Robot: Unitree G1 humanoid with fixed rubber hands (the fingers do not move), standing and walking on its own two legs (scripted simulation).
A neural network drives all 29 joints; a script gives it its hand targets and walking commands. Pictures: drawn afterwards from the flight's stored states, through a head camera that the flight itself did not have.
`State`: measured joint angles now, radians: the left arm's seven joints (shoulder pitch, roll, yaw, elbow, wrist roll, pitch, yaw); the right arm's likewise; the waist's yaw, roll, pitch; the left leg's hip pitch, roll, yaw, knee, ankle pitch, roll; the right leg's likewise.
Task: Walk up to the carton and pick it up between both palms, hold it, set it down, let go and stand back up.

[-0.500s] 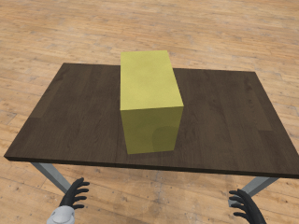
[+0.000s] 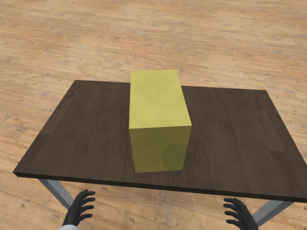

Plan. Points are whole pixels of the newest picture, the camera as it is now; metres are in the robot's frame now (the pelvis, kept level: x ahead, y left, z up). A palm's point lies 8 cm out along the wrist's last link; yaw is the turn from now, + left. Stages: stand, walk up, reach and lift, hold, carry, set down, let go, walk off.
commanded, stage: reach and lift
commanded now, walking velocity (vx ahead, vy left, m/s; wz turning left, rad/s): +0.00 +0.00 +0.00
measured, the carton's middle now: (156, 119) +0.52 -0.02 -0.05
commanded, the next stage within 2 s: none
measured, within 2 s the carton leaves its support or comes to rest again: neither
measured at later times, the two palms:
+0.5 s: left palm (77, 215) +0.20 +0.20 -0.04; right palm (231, 206) +0.20 -0.20 -0.05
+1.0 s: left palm (85, 183) +0.26 +0.19 -0.01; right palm (224, 171) +0.28 -0.19 -0.01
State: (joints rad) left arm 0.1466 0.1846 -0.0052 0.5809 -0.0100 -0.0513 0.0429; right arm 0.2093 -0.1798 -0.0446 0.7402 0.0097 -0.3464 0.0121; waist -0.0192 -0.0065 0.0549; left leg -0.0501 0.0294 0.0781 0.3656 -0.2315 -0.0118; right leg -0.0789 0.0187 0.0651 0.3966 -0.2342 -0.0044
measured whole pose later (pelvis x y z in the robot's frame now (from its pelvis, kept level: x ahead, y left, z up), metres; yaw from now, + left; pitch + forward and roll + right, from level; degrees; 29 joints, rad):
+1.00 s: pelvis +0.01 -0.01 +0.00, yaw +3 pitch -1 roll +0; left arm -0.09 0.12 -0.01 0.71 -0.09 -0.33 0.08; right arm -0.13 -0.15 0.06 0.88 0.20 -0.46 -0.04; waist 0.00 -0.02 -0.03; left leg -0.15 0.04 0.03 0.45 -0.28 -0.03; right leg -0.14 0.03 0.01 0.45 -0.28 -0.02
